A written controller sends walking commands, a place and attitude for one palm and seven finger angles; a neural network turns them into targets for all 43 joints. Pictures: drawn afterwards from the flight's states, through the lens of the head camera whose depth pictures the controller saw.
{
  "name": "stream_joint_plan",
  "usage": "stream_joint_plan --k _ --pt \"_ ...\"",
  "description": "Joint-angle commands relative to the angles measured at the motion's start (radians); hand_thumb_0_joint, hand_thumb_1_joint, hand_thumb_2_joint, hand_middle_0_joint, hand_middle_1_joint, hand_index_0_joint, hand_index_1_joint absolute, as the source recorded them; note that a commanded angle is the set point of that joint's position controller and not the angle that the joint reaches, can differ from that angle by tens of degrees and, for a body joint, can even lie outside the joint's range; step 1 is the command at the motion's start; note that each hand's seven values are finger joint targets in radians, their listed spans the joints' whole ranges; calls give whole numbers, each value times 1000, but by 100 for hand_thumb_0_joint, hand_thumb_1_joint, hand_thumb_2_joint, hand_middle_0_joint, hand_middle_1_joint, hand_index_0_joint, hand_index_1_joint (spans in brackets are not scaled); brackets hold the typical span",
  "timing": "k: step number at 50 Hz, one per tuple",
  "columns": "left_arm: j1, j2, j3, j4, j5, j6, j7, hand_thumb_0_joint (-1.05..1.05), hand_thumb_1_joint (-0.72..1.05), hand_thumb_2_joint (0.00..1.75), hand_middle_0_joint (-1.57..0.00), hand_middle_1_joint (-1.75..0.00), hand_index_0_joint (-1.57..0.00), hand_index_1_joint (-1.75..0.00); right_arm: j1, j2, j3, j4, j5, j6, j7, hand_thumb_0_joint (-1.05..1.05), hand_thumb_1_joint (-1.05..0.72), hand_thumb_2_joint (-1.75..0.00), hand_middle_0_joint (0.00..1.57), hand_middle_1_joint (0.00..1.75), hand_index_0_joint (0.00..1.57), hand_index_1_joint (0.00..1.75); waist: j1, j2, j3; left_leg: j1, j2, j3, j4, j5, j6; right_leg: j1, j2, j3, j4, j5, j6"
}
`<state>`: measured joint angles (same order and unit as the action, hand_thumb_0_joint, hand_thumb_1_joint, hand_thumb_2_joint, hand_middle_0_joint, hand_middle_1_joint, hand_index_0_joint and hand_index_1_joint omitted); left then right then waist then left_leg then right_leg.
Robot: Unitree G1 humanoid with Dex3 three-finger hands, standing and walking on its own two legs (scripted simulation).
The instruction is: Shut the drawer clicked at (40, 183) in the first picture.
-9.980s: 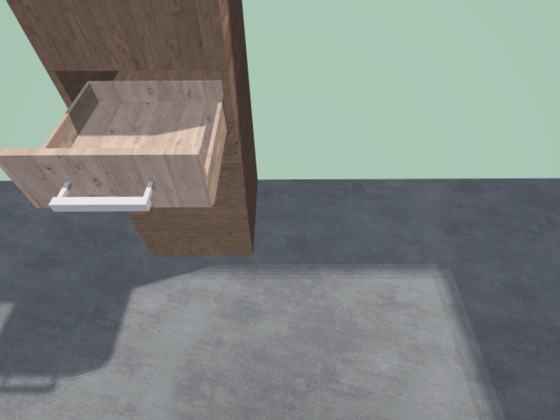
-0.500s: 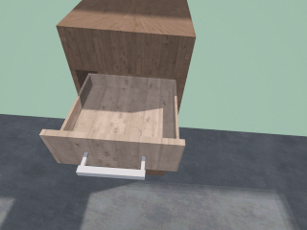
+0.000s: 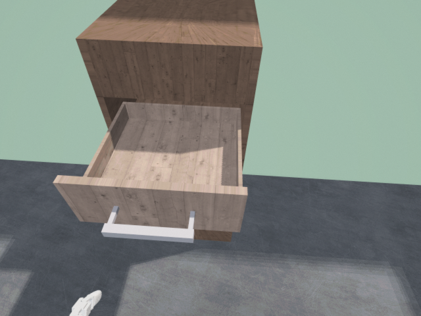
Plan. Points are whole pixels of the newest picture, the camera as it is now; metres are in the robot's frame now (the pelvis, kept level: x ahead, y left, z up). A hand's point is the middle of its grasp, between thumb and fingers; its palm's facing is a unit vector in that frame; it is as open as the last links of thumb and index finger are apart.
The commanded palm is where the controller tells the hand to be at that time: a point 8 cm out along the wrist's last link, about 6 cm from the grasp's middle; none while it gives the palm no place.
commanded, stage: raise the hand and make a fist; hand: left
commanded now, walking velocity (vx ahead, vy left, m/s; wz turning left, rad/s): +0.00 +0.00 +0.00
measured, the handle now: (151, 223) +0.30 +0.14 -0.01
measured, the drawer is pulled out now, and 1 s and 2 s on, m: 0.30 0.29 0.29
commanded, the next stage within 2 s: bring the fist close to the handle in 1.76 s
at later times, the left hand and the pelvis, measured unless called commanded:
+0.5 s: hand (144, 310) +0.14 +0.12 +0.00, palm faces +0.01 -1.00 -0.06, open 4.8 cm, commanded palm +0.10 +0.18 +0.00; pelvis -0.02 -0.06 -0.06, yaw +4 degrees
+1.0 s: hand (130, 305) +0.14 +0.13 +0.04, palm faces -0.03 -1.00 -0.03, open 3.1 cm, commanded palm +0.10 +0.18 +0.06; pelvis -0.01 -0.03 -0.04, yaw +2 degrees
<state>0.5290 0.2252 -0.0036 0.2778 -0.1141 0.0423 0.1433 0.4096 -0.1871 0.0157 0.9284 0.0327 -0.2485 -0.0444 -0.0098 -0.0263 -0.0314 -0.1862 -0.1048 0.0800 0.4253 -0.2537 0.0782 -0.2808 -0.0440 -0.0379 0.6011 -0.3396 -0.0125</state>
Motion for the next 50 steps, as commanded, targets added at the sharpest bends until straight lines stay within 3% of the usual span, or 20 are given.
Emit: stream_joint_plan --k 1,3,4,5,6,7,9,10,11,13,16,21,25,26,30,33,36,42,46,50 --pt "-100 -138 -127 -394 -42 -180 -61 0 90 90 -36 -47 -36 -47 -162 -198 -53 -279 -3 -146 7 0 -90 -90 20 30 20 30 -56 -64 -13 -99 133 -162 94 119 -81 -130 37 -53 -81 54 -8" --pt "45 -131 -65 -278 -54 -277 -121 0 90 90 -40 -52 -40 -52 -190 -202 -68 -333 -18 -134 31 0 -90 -90 20 30 20 30 -18 -214 14 -249 121 -174 181 37 -89 -228 39 -61 -23 -12 -13" --pt "148 -146 -49 -210 -75 -341 -173 0 90 90 -42 -54 -42 -54 -222 -193 -77 -363 -13 -121 37 0 -90 -90 20 30 20 30 5 -361 36 -349 112 -150 223 -43 -83 -266 44 -59 0 -94 -11" --pt "198 -147 -42 -214 -100 -414 -235 0 90 90 -44 -56 -44 -56 -260 -190 -81 -404 -10 -113 44 0 -90 -90 20 30 20 30 20 -431 53 -429 95 -120 262 -96 -76 -288 41 -35 9 -146 -8" --pt "211 -95 4 -195 -101 -466 -265 0 90 90 -46 -58 -46 -58 -273 -188 -85 -427 -6 -109 53 0 -90 -90 20 30 20 30 38 -376 35 -487 81 -98 299 -118 -79 -285 28 8 30 -159 -13" --pt "149 -93 -6 -316 -110 -536 -296 0 90 90 -48 -60 -48 -60 -290 -190 -87 -470 -10 -112 60 0 -90 -90 20 30 20 30 41 -252 -21 -497 71 -83 327 -127 -76 -289 23 25 74 -169 -18" --pt "31 40 79 -537 -81 -657 -321 0 90 90 -52 -65 -52 -65 -298 -173 -92 -507 -21 -119 64 0 -90 -90 20 30 20 30 53 112 -179 -441 74 -66 378 -85 -70 -296 26 55 164 -139 -40" --pt "-10 109 127 -610 -64 -703 -314 0 90 90 -54 -67 -54 -67 -285 -165 -89 -506 -27 -118 66 0 -90 -90 20 30 20 30 53 235 -228 -417 81 -80 397 -51 -68 -325 35 49 212 -99 -53" --pt "-38 176 177 -660 -49 -732 -292 0 90 90 -56 -69 -56 -69 -269 -166 -89 -492 -33 -108 66 0 -90 -90 20 30 20 30 46 293 -228 -427 90 -92 421 -50 -69 -370 41 46 245 -85 -55" --pt "-43 142 167 -679 -48 -768 -275 0 90 90 -60 -73 -60 -73 -284 -148 -84 -509 -25 -79 58 0 -90 -90 20 30 20 30 15 247 -210 -476 100 -105 474 -63 -57 -409 46 69 261 -86 -59" --pt "-33 79 154 -622 -96 -738 -306 0 90 90 -66 -80 -66 -80 -280 -142 -79 -528 -3 -58 51 0 -90 -90 20 30 20 30 -23 116 -182 -561 88 -102 536 -125 -44 -388 30 154 186 -162 -35" --pt "-5 51 81 -523 -165 -540 -466 0 90 90 -76 -91 -76 -91 -286 -168 -58 -577 38 -44 14 0 -90 -90 20 30 20 30 -44 -57 -155 -603 82 -99 546 -198 -34 -270 -33 275 25 -221 62" --pt "28 138 172 -618 -165 -424 -497 0 90 90 -84 -99 -84 -99 -270 -155 -56 -588 33 -30 -9 0 -90 -90 20 30 20 30 -4 -31 -267 -539 87 -114 506 -54 -33 -130 -49 235 74 77 74" --pt "57 167 235 -598 -167 -410 -479 0 90 90 -86 -101 -86 -101 -280 -146 -59 -572 27 -24 -11 0 -90 -90 20 30 20 30 11 -61 -272 -538 89 -120 502 -27 -39 -106 -44 220 91 148 75" --pt "124 108 276 -610 -203 -435 -425 0 90 90 -94 -110 -94 -110 -293 -120 -58 -554 23 -10 -9 0 -90 -90 20 30 20 30 30 -62 -207 -535 89 -123 459 -12 -56 -76 -48 202 96 263 75" --pt "172 130 310 -633 -199 -480 -405 0 90 90 -100 -117 -100 -117 -290 -114 -65 -538 22 -20 -3 0 -90 -90 20 30 20 30 37 -15 -217 -513 88 -119 453 2 -57 -57 -56 218 94 305 86" --pt "209 99 256 -653 -190 -513 -436 0 90 90 -106 -123 -106 -123 -292 -125 -68 -538 25 -38 3 0 -90 -90 20 30 20 30 23 -33 -222 -490 87 -117 448 26 -48 -74 -52 207 91 330 100" --pt "169 60 162 -709 -218 -519 -494 0 90 90 -118 -136 -118 -136 -261 -154 -69 -544 35 -97 -3 0 -90 -90 20 30 20 30 -8 -36 -190 -420 89 -123 410 -2 -36 -147 -27 165 40 134 72" --pt "184 97 179 -787 -178 -494 -427 0 90 90 -126 -145 -126 -145 -270 -151 -71 -543 30 -111 1 0 -90 -90 20 30 20 30 22 60 -189 -349 95 -121 362 31 -31 -170 9 80 71 80 14" --pt "232 30 99 -858 -143 -444 -362 0 90 90 -134 -153 -134 -153 -276 -137 -59 -574 24 -105 21 0 -90 -90 20 30 20 30 27 75 -168 -311 105 -128 314 56 -32 -194 39 -14 113 90 -9"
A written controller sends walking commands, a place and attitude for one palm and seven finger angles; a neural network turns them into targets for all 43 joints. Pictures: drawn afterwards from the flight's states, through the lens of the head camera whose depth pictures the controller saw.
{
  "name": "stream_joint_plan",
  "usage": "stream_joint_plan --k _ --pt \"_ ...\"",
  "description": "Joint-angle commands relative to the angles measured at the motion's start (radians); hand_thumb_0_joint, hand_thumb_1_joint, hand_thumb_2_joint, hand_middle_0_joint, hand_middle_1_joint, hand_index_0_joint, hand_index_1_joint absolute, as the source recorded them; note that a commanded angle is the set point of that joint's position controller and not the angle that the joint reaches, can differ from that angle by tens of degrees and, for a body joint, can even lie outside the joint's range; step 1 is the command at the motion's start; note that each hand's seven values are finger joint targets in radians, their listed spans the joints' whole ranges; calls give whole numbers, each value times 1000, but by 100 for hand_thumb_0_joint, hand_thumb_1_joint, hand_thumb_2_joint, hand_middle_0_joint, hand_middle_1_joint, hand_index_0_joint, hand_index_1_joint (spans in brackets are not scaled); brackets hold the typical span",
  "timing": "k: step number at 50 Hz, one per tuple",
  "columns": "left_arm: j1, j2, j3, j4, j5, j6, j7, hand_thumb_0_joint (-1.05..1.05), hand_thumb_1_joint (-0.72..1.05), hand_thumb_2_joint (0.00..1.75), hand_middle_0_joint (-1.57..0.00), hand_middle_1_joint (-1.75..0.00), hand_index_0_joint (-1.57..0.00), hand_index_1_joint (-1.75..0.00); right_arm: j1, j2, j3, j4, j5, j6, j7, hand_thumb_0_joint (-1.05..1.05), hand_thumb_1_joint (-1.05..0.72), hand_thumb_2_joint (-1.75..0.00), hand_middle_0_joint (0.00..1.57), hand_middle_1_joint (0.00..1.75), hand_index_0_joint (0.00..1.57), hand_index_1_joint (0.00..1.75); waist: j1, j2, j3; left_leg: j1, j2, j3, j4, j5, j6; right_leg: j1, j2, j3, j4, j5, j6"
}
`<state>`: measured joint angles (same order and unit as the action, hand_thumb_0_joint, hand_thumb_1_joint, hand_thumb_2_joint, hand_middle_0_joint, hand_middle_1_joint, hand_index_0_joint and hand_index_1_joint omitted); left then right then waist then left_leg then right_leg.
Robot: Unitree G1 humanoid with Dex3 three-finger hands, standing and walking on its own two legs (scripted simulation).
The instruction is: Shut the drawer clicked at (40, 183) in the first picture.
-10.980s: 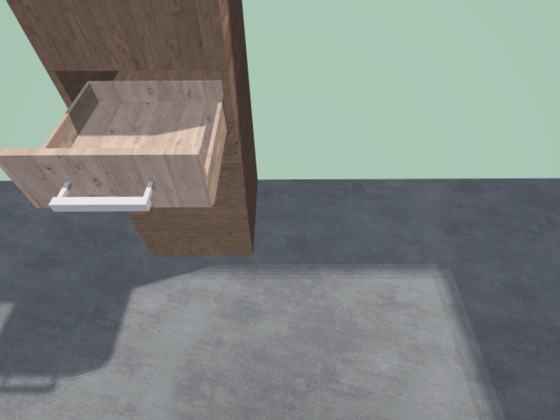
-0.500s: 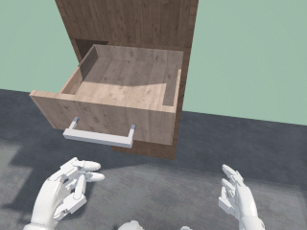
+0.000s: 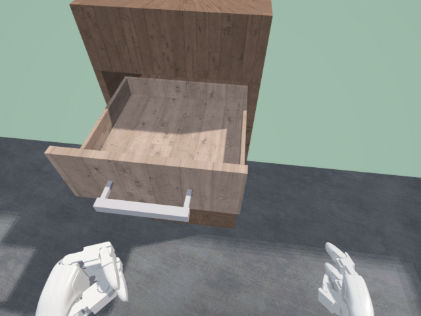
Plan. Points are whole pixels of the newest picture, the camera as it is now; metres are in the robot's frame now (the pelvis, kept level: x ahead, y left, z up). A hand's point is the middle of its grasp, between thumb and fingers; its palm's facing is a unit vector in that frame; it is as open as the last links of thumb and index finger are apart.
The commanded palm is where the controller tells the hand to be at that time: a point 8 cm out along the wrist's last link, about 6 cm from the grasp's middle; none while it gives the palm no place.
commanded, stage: raise the hand and make a fist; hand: left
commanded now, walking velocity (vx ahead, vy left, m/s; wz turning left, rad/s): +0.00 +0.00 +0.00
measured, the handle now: (145, 200) +0.33 +0.16 +0.03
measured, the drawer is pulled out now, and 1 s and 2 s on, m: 0.29 0.29 0.29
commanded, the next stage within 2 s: bring the fist close to the handle in 0.76 s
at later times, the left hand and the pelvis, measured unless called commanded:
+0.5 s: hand (103, 285) +0.15 +0.15 +0.13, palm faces -0.07 -1.00 -0.02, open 3.3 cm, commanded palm +0.10 +0.20 +0.13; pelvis +0.00 +0.04 +0.00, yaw -1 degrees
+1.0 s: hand (120, 292) +0.14 +0.13 +0.11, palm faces -0.02 -1.00 -0.06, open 3.3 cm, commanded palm +0.11 +0.19 +0.12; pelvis +0.01 +0.01 +0.00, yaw +0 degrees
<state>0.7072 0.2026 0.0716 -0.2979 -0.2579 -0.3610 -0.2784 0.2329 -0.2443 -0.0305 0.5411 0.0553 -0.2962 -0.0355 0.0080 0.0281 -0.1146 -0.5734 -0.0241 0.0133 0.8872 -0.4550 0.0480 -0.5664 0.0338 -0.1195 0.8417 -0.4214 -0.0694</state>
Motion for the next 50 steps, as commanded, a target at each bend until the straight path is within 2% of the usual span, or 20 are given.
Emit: stream_joint_plan --k 1,2,5,6,9,12,15,18,21,22,25,28,31,32,36,37,41,43,47,50 --pt "41 54 14 -292 16 -24 75 0 90 90 -136 -156 -136 -156 -104 -82 -10 -188 1 -52 15 0 -90 -90 20 30 20 30 7 20 -73 84 29 -65 -155 259 -1 85 -36 58 -126 167 46" --pt "44 27 -22 -308 19 -9 81 0 90 90 -138 -158 -138 -158 -103 -79 -5 -197 1 -49 19 0 -90 -90 20 30 20 30 1 31 -51 89 31 -69 -165 246 -3 71 -32 50 -127 155 46" --pt "79 26 -56 -367 44 38 92 0 90 90 -140 -160 -140 -160 -107 -80 1 -220 1 -40 28 0 -90 -90 20 30 20 30 7 22 -48 100 40 -81 -180 256 -9 77 -29 35 -116 151 44" --pt "89 31 -61 -368 54 56 97 0 90 90 -140 -160 -140 -160 -111 -81 2 -219 -1 -34 30 0 -90 -90 20 30 20 30 6 -7 -46 100 43 -85 -181 271 -8 83 -27 33 -115 163 44" --pt "81 -4 -129 -465 77 92 104 0 90 90 -140 -160 -140 -160 -104 -77 14 -243 -1 -23 40 0 -90 -90 20 30 20 30 4 27 -38 128 55 -108 -197 310 -24 67 -25 20 -98 152 45" --pt "85 22 -111 -516 92 119 128 0 90 90 -140 -160 -140 -160 -103 -75 18 -251 -1 -7 44 0 -90 -90 20 30 20 30 11 26 -39 143 63 -120 -210 313 -37 66 -21 17 -96 137 43" --pt "97 -3 -137 -548 102 136 147 0 90 90 -140 -160 -140 -160 -98 -70 23 -259 -1 7 49 0 -90 -90 20 30 20 30 12 12 -21 149 75 -141 -226 304 -53 52 -18 12 -88 110 44" --pt "100 -13 -165 -600 112 148 159 0 90 90 -140 -160 -140 -160 -92 -72 24 -266 2 7 56 0 -90 -90 20 30 20 30 13 43 -30 175 85 -161 -236 313 -65 46 -21 15 -79 99 46" --pt "155 -10 -151 -539 122 173 159 0 90 90 -140 -160 -140 -160 -102 -74 20 -259 2 21 57 0 -90 -90 20 30 20 30 18 2 -3 146 82 -157 -241 298 -70 50 -17 14 -86 100 43" --pt "144 -24 -169 -539 122 177 154 0 90 90 -140 -160 -140 -160 -101 -77 22 -264 2 26 56 0 -90 -90 20 30 20 30 8 -23 10 134 78 -153 -242 275 -68 48 -18 11 -90 99 45" --pt "142 -14 -158 -545 124 181 156 0 90 90 -140 -160 -140 -160 -104 -80 22 -274 3 34 50 0 -90 -90 20 30 20 30 13 -16 14 119 71 -147 -241 236 -64 52 -18 17 -89 86 44" --pt "141 -1 -148 -586 124 164 172 0 90 90 -140 -160 -140 -160 -90 -76 21 -281 1 27 48 0 -90 -90 20 30 20 30 21 35 -28 145 73 -153 -235 254 -70 52 -20 23 -78 86 43" --pt "140 6 -133 -602 113 142 185 0 90 90 -140 -160 -140 -160 -76 -75 16 -279 0 17 49 0 -90 -90 20 30 20 30 27 20 -68 148 69 -141 -216 295 -66 66 -17 25 -80 108 42" --pt "132 -12 -155 -606 110 134 185 0 90 90 -140 -160 -140 -160 -73 -74 18 -279 0 13 49 0 -90 -90 20 30 20 30 14 13 -57 145 66 -132 -206 291 -59 61 -18 26 -85 113 44" --pt "174 -13 -155 -569 113 124 184 0 90 90 -140 -160 -140 -160 -72 -76 12 -271 2 5 52 0 -90 -90 20 30 20 30 13 -4 -32 112 58 -111 -190 296 -44 77 -20 31 -97 138 40" --pt "154 -17 -173 -573 118 125 181 0 90 90 -140 -160 -140 -160 -72 -78 14 -272 1 5 52 0 -90 -90 20 30 20 30 2 4 -28 112 54 -107 -189 283 -42 73 -22 30 -98 137 42" --pt "199 33 -109 -535 125 144 178 0 90 90 -140 -160 -140 -160 -86 -74 6 -271 3 23 44 0 -90 -90 20 30 20 30 15 -38 -27 79 40 -81 -180 261 -26 114 -24 48 -117 165 39" --pt "211 27 -109 -560 116 140 173 0 90 90 -140 -160 -140 -160 -92 -67 9 -280 5 26 41 0 -90 -90 20 30 20 30 18 -21 -36 87 37 -67 -175 264 -20 126 -29 54 -121 179 41" --pt "170 29 -59 -462 78 115 163 0 90 90 -140 -160 -140 -160 -92 -68 10 -258 2 29 27 0 -90 -90 20 30 20 30 3 -65 13 44 26 -60 -153 211 -12 99 -25 71 -147 152 45" --pt "74 7 -94 -443 63 69 149 0 90 90 -140 -160 -140 -160 -80 -80 16 -258 -4 13 21 0 -90 -90 20 30 20 30 -21 -39 27 32 17 -61 -128 164 -7 58 -30 92 -158 96 49"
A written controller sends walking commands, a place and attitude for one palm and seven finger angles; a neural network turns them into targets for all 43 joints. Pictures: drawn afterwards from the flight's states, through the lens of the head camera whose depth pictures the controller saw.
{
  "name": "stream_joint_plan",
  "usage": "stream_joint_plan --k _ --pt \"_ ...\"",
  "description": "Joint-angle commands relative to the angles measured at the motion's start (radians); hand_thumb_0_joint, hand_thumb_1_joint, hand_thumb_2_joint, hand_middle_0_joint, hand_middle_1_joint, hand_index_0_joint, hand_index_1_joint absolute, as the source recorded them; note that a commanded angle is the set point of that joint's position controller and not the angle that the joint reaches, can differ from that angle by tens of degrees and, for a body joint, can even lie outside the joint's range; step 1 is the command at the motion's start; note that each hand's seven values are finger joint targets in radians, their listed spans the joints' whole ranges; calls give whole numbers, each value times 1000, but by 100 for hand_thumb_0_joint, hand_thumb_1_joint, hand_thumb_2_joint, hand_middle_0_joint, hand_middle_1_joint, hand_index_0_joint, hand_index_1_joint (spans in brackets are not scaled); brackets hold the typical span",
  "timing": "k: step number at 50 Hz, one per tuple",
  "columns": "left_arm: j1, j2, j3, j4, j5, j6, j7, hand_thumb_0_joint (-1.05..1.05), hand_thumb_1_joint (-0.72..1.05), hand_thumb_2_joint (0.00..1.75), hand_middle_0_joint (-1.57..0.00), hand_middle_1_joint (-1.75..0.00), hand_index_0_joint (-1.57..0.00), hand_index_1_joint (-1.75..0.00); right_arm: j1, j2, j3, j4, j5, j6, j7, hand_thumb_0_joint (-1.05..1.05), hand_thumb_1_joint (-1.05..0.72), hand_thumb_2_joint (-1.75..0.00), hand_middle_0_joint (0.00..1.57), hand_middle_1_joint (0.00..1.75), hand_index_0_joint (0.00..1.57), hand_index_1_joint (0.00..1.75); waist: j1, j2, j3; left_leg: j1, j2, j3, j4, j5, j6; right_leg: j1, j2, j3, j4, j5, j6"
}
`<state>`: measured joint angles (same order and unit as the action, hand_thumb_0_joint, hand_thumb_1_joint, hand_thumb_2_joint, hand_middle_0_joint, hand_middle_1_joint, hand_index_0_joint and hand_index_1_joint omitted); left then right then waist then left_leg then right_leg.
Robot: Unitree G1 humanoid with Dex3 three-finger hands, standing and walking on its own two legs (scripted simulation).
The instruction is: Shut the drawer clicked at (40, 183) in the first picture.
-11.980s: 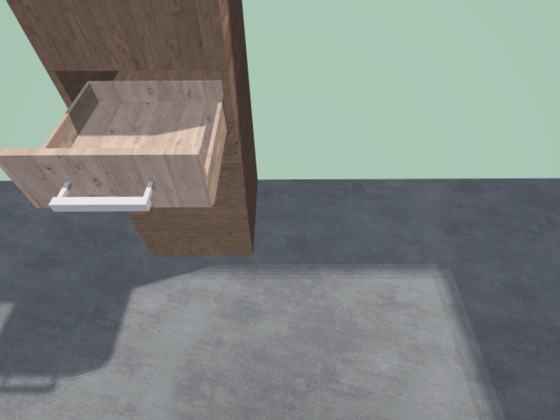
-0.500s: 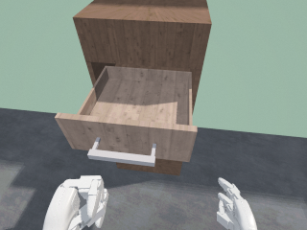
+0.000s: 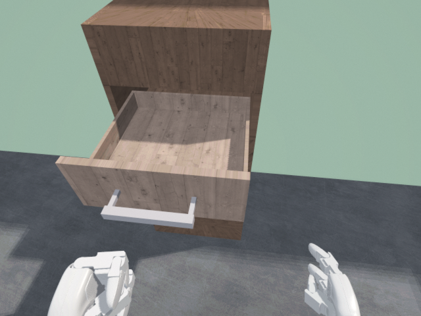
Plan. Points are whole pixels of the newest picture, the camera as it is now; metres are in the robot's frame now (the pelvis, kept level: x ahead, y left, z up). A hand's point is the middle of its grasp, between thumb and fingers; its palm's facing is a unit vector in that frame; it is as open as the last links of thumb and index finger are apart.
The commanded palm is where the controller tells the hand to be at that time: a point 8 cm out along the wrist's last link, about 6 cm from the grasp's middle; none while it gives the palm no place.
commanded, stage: bring the fist close to the handle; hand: left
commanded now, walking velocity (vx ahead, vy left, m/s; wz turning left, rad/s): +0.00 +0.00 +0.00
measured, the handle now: (151, 207) +0.32 +0.15 +0.03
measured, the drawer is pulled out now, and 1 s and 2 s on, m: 0.29 0.29 0.28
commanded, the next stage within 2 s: push the drawer shut in 1.26 s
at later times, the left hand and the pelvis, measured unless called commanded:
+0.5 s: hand (144, 274) +0.18 +0.12 +0.07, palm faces -0.03 -1.00 -0.05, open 3.3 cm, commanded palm +0.15 +0.18 +0.07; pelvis +0.00 -0.02 -0.01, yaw +0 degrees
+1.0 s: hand (159, 262) +0.22 +0.11 +0.02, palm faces -0.08 -1.00 -0.03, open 3.3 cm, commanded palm +0.19 +0.17 +0.03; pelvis -0.01 +0.00 -0.03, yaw -1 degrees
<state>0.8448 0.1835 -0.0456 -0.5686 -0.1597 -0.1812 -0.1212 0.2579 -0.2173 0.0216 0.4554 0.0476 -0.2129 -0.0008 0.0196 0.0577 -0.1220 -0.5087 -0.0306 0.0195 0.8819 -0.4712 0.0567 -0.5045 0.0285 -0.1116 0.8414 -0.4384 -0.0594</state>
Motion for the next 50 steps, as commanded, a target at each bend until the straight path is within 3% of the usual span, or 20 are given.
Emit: stream_joint_plan --k 1,4,8,11,12,15,18,19,23,26,27,31,35,39,41,43,46,49,50 --pt "-101 53 40 -168 -34 -126 -11 0 90 90 -140 -160 -140 -160 -100 -112 -38 -166 3 -77 -15 0 -90 -90 20 30 20 30 -37 -70 22 -35 22 -68 -113 171 -14 -6 -27 97 -164 93 39" --pt "-105 74 70 -127 -36 -156 -22 0 90 90 -140 -160 -140 -160 -88 -112 -40 -156 1 -81 -16 0 -90 -90 20 30 20 30 -28 -49 -43 -45 17 -59 -89 187 -15 21 -38 125 -162 105 38" --pt "-159 70 76 -37 -42 -161 -39 0 90 90 -140 -160 -140 -160 -89 -115 -38 -145 0 -76 -20 0 -90 -90 20 30 20 30 -37 -64 -48 -70 13 -56 -69 187 -15 31 -51 154 -171 128 47" --pt "-161 79 109 31 -51 -152 -44 0 90 90 -140 -160 -140 -160 -100 -116 -41 -138 3 -67 -23 0 -90 -90 20 30 20 30 -26 -95 -57 -91 11 -52 -63 201 -18 65 -65 179 -179 189 59" --pt "-165 63 97 36 -54 -152 -47 0 90 90 -140 -160 -140 -160 -97 -115 -39 -139 2 -66 -23 0 -90 -90 20 30 20 30 -29 -89 -68 -93 8 -48 -63 207 -19 77 -72 183 -178 218 64" --pt "-153 87 141 59 -61 -157 -45 0 90 90 -140 -160 -140 -160 -96 -111 -44 -130 1 -60 -23 0 -90 -90 20 30 20 30 -16 -108 -107 -112 7 -45 -55 232 -24 130 -87 202 -163 331 78" --pt "-168 83 147 88 -59 -181 -44 0 90 90 -140 -160 -140 -160 -97 -110 -45 -121 -1 -53 -22 0 -90 -90 20 30 20 30 -20 -100 -100 -129 5 -42 -49 240 -26 134 -90 207 -149 388 82" --pt "-200 79 139 93 -60 -196 -45 0 90 90 -140 -160 -140 -160 -92 -113 -46 -117 -1 -54 -20 0 -90 -90 20 30 20 30 -32 -109 -94 -130 5 -42 -47 238 -25 121 -89 205 -147 386 83" --pt "-226 62 112 121 -60 -244 -57 0 90 90 -140 -160 -140 -160 -86 -121 -51 -105 -5 -61 -17 0 -90 -90 20 30 20 30 -43 -72 -101 -123 7 -43 -34 248 -24 75 -78 184 -123 369 73" --pt "-243 75 122 154 -58 -268 -61 0 90 90 -140 -160 -140 -160 -85 -127 -57 -96 -8 -63 -16 0 -90 -90 20 30 20 30 -47 -94 -118 -139 10 -47 -18 246 -23 55 -72 179 -106 344 69" --pt "-250 51 90 159 -55 -274 -66 0 90 90 -140 -160 -140 -160 -84 -128 -55 -102 -8 -63 -14 0 -90 -90 20 30 20 30 -50 -72 -125 -138 8 -45 -16 241 -22 38 -69 173 -97 324 66" --pt "-324 52 77 183 -39 -285 -48 0 90 90 -140 -160 -140 -160 -86 -136 -57 -104 -13 -59 -13 0 -90 -90 20 30 20 30 -54 -62 -124 -138 15 -54 -8 232 -19 -41 -46 131 -58 221 43" --pt "-363 31 52 201 -24 -286 -19 0 90 90 -140 -160 -140 -160 -79 -137 -56 -122 -18 -49 -9 0 -90 -90 20 30 20 30 -51 -54 -167 -152 17 -63 5 217 -21 -86 -35 103 -8 181 36" --pt "-384 2 10 200 0 -276 13 0 90 90 -140 -160 -140 -160 -73 -136 -54 -141 -24 -30 0 0 -90 -90 20 30 20 30 -49 -35 -215 -149 21 -66 22 266 -24 -106 -31 84 41 232 32" --pt "-387 22 28 233 16 -262 31 0 90 90 -140 -160 -140 -160 -66 -140 -55 -141 -26 -12 2 0 -90 -90 20 30 20 30 -47 -59 -203 -172 25 -71 27 268 -26 -118 -27 81 51 226 29" --pt "-415 1 1 248 26 -256 42 0 90 90 -140 -160 -140 -160 -66 -139 -52 -151 -28 -2 5 0 -90 -90 20 30 20 30 -53 -52 -191 -193 24 -71 41 245 -25 -148 -28 82 61 207 30" --pt "-430 49 37 209 31 -248 58 0 90 90 -140 -160 -140 -160 -62 -142 -49 -166 -28 17 4 0 -90 -90 20 30 20 30 -40 -59 -216 -194 24 -69 33 237 -25 -114 -26 91 58 197 26" --pt "-375 37 41 152 17 -243 70 0 90 90 -140 -160 -140 -160 -59 -130 -48 -185 -24 30 5 0 -90 -90 20 30 20 30 -21 -23 -268 -160 24 -64 24 294 -29 -73 -25 87 63 254 23" --pt "-385 26 21 149 17 -238 71 0 90 90 -140 -160 -140 -160 -54 -131 -46 -186 -22 33 5 0 -90 -90 20 30 20 30 -36 -31 -250 -158 26 -67 26 294 -29 -86 -23 83 61 256 26"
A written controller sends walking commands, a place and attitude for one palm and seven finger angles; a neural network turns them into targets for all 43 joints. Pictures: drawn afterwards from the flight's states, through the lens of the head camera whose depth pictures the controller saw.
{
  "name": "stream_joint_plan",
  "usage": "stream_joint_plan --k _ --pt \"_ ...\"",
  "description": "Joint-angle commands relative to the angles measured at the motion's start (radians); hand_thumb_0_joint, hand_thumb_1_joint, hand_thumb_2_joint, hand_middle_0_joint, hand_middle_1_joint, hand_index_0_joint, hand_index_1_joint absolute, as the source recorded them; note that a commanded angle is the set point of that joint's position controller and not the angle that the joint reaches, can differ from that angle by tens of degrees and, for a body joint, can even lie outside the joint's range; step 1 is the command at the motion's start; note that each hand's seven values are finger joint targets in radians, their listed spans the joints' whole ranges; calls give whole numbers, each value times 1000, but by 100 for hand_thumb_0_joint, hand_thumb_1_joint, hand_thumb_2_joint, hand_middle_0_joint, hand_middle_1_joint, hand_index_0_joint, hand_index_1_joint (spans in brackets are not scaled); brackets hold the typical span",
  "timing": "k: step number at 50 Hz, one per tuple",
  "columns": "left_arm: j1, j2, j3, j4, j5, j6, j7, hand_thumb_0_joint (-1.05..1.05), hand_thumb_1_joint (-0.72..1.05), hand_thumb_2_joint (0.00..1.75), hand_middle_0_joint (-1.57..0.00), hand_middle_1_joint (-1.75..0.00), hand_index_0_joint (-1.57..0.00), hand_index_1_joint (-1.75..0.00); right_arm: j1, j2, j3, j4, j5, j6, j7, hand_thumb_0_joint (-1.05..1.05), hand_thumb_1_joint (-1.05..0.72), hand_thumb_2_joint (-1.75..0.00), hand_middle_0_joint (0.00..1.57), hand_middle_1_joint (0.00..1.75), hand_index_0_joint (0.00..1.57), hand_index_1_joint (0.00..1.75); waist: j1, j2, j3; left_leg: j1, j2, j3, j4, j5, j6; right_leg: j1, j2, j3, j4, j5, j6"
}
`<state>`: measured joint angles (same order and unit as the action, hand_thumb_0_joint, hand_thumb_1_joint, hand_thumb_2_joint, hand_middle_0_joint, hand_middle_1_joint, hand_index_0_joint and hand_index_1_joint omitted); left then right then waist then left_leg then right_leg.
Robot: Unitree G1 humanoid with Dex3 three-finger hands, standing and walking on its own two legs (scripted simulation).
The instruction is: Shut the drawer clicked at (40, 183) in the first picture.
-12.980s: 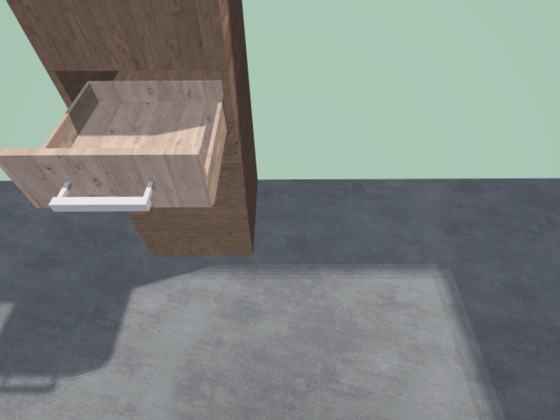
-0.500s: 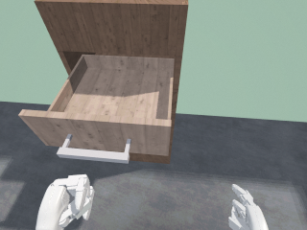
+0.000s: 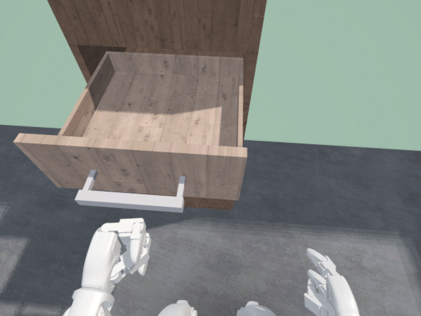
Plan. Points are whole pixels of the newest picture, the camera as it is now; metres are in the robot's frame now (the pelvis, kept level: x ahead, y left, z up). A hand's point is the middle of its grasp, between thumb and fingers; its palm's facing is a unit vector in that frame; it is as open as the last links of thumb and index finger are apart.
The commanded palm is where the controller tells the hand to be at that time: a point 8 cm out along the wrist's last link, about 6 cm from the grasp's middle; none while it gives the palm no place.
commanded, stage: bring the fist close to the handle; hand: left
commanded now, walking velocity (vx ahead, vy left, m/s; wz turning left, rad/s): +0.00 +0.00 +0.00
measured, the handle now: (133, 190) +0.33 +0.16 +0.06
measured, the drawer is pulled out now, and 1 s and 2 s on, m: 0.29 0.28 0.15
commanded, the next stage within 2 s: push the drawer shut in 0.26 s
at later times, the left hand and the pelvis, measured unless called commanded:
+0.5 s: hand (142, 249) +0.22 +0.12 +0.06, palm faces -0.05 -1.00 -0.03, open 3.3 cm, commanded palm +0.21 +0.18 +0.06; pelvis +0.00 +0.01 +0.00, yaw +0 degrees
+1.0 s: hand (148, 233) +0.25 +0.12 +0.05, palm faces -0.07 -1.00 -0.05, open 2.9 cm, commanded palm +0.27 +0.17 +0.06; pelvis -0.01 +0.00 +0.00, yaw +2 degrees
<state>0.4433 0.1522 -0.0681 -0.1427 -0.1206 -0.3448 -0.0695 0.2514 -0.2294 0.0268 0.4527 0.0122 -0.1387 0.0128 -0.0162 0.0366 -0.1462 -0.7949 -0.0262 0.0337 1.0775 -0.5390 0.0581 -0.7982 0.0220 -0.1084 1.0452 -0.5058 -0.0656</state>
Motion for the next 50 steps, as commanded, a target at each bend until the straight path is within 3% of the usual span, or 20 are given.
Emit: stream_joint_plan --k 1,2,6,7,12,16,18,19,22,24,31,34,37,41,50 --pt "24 53 48 -264 -23 -69 23 0 90 90 -140 -160 -140 -160 -45 -119 -51 -179 14 -35 -10 0 -90 -90 20 30 20 30 -4 -17 -214 127 24 -84 -169 367 -29 199 -15 75 -146 322 33" --pt "10 38 26 -257 -25 -66 21 0 90 90 -140 -160 -140 -160 -43 -120 -49 -177 14 -33 -10 0 -90 -90 20 30 20 30 -18 -32 -191 117 25 -87 -166 350 -29 184 -14 75 -149 313 35" --pt "32 35 10 -228 -19 -64 4 0 90 90 -140 -160 -140 -160 -43 -130 -53 -175 15 -30 -12 0 -90 -90 20 30 20 30 -33 -58 -148 91 27 -93 -162 315 -28 151 -14 69 -151 273 36" --pt "48 21 -6 -225 -18 -62 -3 0 90 90 -140 -160 -140 -160 -40 -129 -52 -181 15 -30 -11 0 -90 -90 20 30 20 30 -27 -44 -147 95 26 -94 -163 315 -29 147 -14 67 -149 269 35" --pt "28 71 30 -292 -8 -77 15 0 90 90 -140 -160 -140 -160 -33 -128 -55 -190 11 -25 -15 0 -90 -90 20 30 20 30 -14 -3 -197 118 28 -100 -160 329 -34 142 -14 67 -129 259 30" --pt "13 68 34 -295 -4 -86 45 0 90 90 -140 -160 -140 -160 -30 -126 -53 -191 7 -19 -14 0 -90 -90 20 30 20 30 -17 -10 -195 112 29 -103 -153 330 -35 131 -11 65 -123 256 30" --pt "30 38 4 -284 -2 -83 46 0 90 90 -140 -160 -140 -160 -33 -124 -51 -195 8 -17 -9 0 -90 -90 20 30 20 30 -17 7 -184 118 30 -107 -157 330 -40 119 -12 59 -120 248 29" --pt "-5 26 -19 -290 -1 -79 43 0 90 90 -140 -160 -140 -160 -34 -126 -49 -197 8 -16 -7 0 -90 -90 20 30 20 30 -28 15 -182 115 29 -106 -153 325 -39 113 -13 61 -121 247 30" --pt "-35 55 9 -226 7 -55 41 0 90 90 -140 -160 -140 -160 -29 -136 -49 -190 8 -5 -12 0 -90 -90 20 30 20 30 -37 -39 -159 78 28 -104 -149 281 -33 114 -12 68 -133 224 33" --pt "-98 44 -13 -222 11 -46 34 0 90 90 -140 -160 -140 -160 -32 -138 -46 -192 9 -3 -14 0 -90 -90 20 30 20 30 -45 -34 -163 78 27 -107 -147 258 -31 105 -14 71 -136 204 34" --pt "-211 86 56 -206 -10 -30 50 0 90 90 -140 -160 -140 -160 -25 -138 -42 -174 9 1 -23 0 -90 -90 20 30 20 30 -26 -6 -240 122 24 -100 -156 333 -32 168 -15 75 -139 279 31" --pt "-209 53 33 -168 -16 -20 51 0 90 90 -140 -160 -140 -160 -19 -134 -41 -166 10 2 -16 0 -90 -90 20 30 20 30 -25 -16 -235 133 25 -97 -164 364 -34 186 -16 72 -145 318 33" --pt "-294 53 26 -156 -15 -27 50 0 90 90 -140 -160 -140 -160 -21 -140 -40 -148 10 2 -19 0 -90 -90 20 30 20 30 -51 -37 -209 124 28 -103 -162 342 -33 160 -16 69 -150 301 36" --pt "-396 57 16 -135 -9 -53 52 0 90 90 -140 -160 -140 -160 -31 -144 -41 -126 9 -4 -21 0 -90 -90 20 30 20 30 -64 -8 -191 124 28 -109 -157 304 -31 122 -18 73 -151 252 34" --pt "-660 62 -13 -52 -3 -59 55 0 90 90 -140 -160 -140 -160 -44 -152 -37 -77 16 -10 -31 0 -90 -90 20 30 20 30 -88 -8 -234 139 27 -127 -168 192 -21 98 -25 88 -177 137 39"
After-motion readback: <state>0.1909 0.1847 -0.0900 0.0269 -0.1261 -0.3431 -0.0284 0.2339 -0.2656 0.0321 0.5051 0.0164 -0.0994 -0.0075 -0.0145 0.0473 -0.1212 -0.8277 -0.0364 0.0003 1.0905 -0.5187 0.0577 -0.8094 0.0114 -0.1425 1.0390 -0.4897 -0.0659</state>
